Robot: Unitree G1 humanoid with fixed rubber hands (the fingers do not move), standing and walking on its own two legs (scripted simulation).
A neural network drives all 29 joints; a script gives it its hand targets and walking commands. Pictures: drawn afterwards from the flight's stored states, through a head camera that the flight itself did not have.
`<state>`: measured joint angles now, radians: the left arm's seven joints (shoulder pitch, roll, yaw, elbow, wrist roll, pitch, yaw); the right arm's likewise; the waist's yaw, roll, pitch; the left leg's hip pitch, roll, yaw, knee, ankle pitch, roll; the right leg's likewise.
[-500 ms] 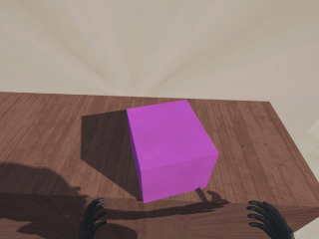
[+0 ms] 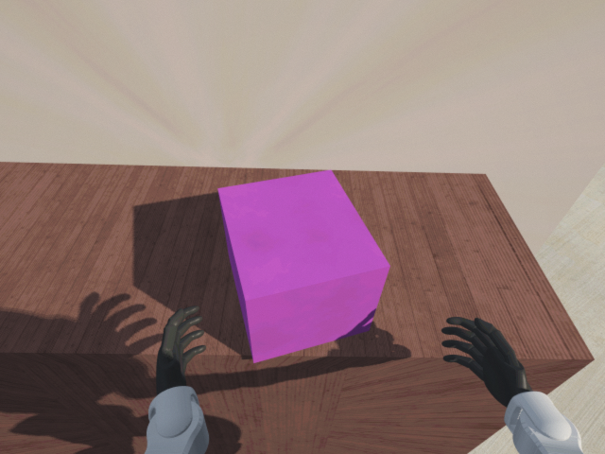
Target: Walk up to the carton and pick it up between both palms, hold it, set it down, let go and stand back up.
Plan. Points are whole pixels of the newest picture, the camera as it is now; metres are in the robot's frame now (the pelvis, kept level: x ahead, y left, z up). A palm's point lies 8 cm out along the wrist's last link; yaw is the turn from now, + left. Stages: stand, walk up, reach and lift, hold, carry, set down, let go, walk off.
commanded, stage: reach and lift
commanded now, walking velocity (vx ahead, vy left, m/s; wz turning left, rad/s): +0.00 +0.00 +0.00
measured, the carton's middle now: (294, 260) +0.44 +0.02 -0.02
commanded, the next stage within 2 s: none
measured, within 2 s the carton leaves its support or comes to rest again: neither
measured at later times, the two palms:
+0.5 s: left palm (154, 325) +0.27 +0.19 +0.06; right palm (475, 297) +0.32 -0.24 +0.05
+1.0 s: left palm (145, 282) +0.30 +0.20 +0.10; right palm (452, 235) +0.40 -0.21 +0.10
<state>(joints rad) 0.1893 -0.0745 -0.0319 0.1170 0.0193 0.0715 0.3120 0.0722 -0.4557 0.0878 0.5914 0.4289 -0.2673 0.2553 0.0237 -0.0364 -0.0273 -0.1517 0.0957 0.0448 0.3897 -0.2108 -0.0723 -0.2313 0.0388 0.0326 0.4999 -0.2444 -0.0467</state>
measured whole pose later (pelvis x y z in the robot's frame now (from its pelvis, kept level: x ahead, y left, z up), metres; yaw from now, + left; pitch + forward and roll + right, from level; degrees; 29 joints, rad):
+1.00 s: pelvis +0.00 +0.01 +0.01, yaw +0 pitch +6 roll +0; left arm -0.25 -0.02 0.10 -0.08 -0.06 0.53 0.26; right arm -0.51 -0.55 0.07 0.59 0.40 0.08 0.19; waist 0.10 0.01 -0.01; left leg -0.27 0.11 0.04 0.30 -0.13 -0.08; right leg -0.32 0.05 0.03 0.34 -0.13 -0.04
